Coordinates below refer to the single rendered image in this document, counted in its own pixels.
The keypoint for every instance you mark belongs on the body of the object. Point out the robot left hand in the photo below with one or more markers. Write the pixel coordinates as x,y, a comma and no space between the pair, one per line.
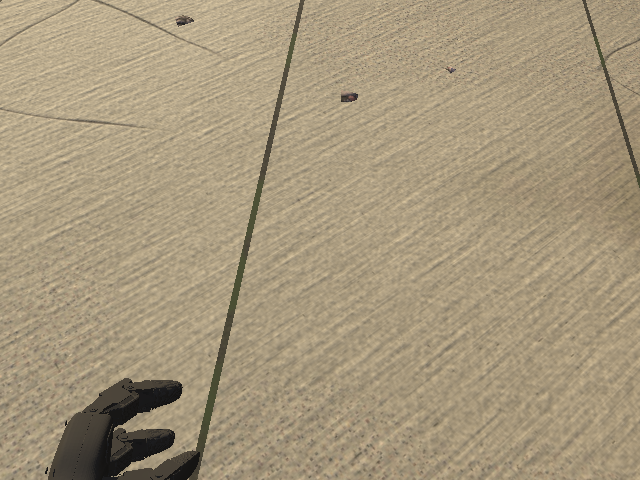
90,450

